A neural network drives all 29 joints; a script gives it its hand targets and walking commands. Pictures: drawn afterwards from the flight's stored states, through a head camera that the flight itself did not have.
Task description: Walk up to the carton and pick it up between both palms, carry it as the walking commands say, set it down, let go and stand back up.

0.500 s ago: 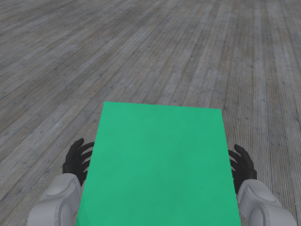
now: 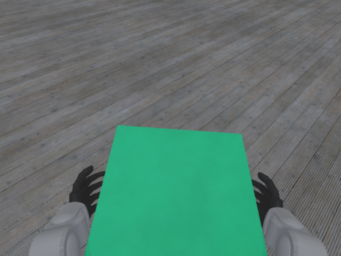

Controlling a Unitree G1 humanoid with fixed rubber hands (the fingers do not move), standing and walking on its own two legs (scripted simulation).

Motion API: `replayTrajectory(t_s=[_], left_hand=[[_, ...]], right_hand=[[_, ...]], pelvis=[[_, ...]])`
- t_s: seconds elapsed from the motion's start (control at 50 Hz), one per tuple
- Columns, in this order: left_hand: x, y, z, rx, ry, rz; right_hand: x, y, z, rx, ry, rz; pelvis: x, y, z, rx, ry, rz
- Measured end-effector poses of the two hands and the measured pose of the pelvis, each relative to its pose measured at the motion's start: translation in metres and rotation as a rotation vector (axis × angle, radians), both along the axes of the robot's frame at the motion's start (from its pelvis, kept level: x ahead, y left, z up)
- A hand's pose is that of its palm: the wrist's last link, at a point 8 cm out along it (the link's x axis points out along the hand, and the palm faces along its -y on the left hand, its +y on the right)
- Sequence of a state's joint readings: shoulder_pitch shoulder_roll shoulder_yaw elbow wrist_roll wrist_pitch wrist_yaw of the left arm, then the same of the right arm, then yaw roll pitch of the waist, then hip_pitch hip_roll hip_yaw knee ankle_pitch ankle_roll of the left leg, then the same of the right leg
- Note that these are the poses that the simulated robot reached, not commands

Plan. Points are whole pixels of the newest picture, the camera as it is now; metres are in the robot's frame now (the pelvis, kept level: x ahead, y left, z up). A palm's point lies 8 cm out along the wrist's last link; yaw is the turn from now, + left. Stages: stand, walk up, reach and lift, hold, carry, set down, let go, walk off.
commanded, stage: carry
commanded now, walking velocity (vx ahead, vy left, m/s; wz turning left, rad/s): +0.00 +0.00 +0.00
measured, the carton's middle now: (174, 207) +0.25 +0.02 +0.01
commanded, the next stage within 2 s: none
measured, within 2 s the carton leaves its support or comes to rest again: neither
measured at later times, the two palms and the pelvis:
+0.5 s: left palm (88, 222) +0.18 +0.16 +0.10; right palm (300, 224) +0.20 -0.20 +0.10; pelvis -0.04 -0.03 +0.01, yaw +2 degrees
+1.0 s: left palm (117, 212) +0.20 +0.12 +0.09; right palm out of the picture +0.15 -0.24 +0.08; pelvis -0.05 -0.03 +0.00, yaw -8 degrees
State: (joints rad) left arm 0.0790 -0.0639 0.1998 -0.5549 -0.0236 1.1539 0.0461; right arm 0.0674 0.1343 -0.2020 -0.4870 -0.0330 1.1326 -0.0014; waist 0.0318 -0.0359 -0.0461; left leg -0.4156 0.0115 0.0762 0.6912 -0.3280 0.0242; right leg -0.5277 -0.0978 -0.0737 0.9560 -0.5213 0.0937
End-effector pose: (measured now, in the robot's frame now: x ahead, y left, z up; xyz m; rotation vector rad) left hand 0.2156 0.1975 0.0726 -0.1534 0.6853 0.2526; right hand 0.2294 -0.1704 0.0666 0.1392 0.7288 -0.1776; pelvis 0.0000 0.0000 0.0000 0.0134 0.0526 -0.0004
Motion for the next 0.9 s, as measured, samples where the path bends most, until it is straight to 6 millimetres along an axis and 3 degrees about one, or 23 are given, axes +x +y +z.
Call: replayTrajectory(t_s=[0.12, 0.2, 0.4, 0.62, 0.74, 0.9], left_hand=[[-0.001, -0.034, 0.033, 0.039, -0.113, -0.025], [-0.009, -0.05, 0.043, 0.06, -0.108, -0.042], [-0.032, -0.042, 0.036, 0.037, -0.071, -0.022], [-0.042, -0.03, 0.029, 0.041, -0.048, -0.012], [-0.033, -0.039, 0.03, 0.048, -0.072, -0.056], [-0.021, -0.066, 0.016, 0.027, -0.042, -0.128]], right_hand=[[-0.013, -0.033, 0.012, 0.037, -0.108, -0.027], [-0.023, -0.049, 0.02, 0.022, -0.105, -0.014], [-0.03, -0.042, 0.034, -0.026, -0.07, 0.03], [-0.038, -0.03, 0.024, -0.005, -0.05, 0.024], [-0.049, -0.039, 0.019, 0.013, -0.074, -0.032], [-0.066, -0.064, 0.007, 0.002, -0.044, -0.109]], pelvis=[[-0.01, -0.017, 0.002, -0.012, -0.02, 0.023], [-0.013, -0.024, 0.008, 0.005, -0.028, 0.024], [-0.029, -0.035, 0.011, 0.001, -0.026, 0.024], [-0.045, -0.028, 0.009, 0.003, -0.015, 0.001], [-0.048, -0.027, 0.003, 0.003, -0.015, -0.037], [-0.047, -0.032, -0.002, 0.003, -0.018, -0.089]])
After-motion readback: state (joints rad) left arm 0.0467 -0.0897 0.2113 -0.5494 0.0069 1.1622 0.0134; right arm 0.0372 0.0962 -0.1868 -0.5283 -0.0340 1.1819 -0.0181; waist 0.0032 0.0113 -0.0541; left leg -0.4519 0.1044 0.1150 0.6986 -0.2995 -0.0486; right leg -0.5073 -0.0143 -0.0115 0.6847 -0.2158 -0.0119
